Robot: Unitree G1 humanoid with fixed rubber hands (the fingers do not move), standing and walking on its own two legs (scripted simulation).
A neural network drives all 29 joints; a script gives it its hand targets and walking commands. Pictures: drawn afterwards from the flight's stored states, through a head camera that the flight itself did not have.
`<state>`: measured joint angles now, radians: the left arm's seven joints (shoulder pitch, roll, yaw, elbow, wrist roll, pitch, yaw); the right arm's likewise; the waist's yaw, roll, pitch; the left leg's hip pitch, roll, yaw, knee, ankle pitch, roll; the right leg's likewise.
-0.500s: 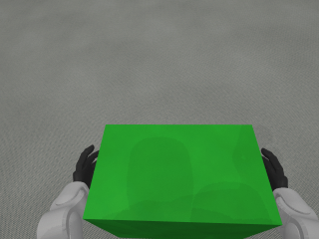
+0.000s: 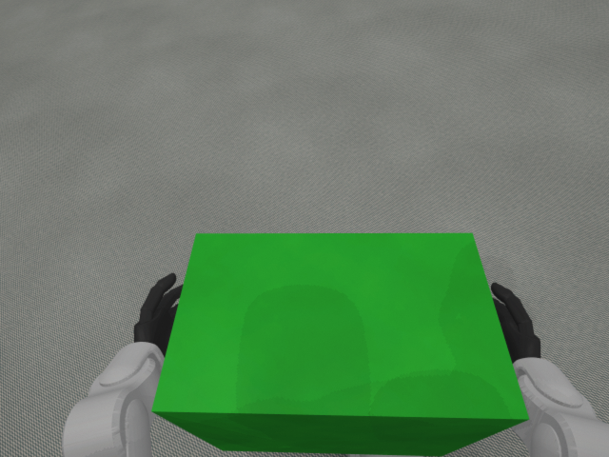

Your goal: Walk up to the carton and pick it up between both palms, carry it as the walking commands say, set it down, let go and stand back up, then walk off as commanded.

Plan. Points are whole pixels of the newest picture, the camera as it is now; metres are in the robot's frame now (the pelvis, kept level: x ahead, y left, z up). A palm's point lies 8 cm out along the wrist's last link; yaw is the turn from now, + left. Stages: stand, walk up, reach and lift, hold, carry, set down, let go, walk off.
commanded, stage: carry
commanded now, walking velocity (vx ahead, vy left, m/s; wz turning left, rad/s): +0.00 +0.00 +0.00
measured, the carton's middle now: (331, 356) +0.24 -0.04 +0.01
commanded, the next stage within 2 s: none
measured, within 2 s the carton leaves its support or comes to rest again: neither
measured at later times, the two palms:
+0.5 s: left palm (248, 88) +0.74 +0.03 +0.09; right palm (445, 93) +0.72 -0.35 +0.03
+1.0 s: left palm (294, 21) +1.03 -0.09 +0.08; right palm out of the picture +1.07 -0.47 +0.08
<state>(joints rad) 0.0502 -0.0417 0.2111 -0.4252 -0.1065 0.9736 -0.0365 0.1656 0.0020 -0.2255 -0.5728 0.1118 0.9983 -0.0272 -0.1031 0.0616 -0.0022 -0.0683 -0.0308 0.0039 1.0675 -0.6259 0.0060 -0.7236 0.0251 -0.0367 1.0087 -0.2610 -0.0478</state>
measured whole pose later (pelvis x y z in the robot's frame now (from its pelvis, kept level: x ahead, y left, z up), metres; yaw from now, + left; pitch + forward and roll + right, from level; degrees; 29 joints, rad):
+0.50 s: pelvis +0.48 -0.14 +0.03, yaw +0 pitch +6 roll +6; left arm -0.01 0.01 0.21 -0.24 -0.08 0.91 -0.01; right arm 0.02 -0.03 -0.17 -0.32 0.03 0.92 0.01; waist -0.04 0.10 0.01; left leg -0.47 -0.06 0.17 0.83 -0.47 0.03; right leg -0.82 -0.01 0.29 1.72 -0.83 0.04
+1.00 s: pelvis +0.80 -0.30 +0.05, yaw +6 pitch +5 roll +4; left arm -0.03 0.02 0.14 -0.05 0.03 0.71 -0.04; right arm 0.03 -0.06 -0.16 -0.09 -0.03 0.68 0.07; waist 0.04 -0.06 -0.07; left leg -0.49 0.00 0.04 1.11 -0.63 0.00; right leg -0.23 -0.04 -0.13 0.72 -0.58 -0.06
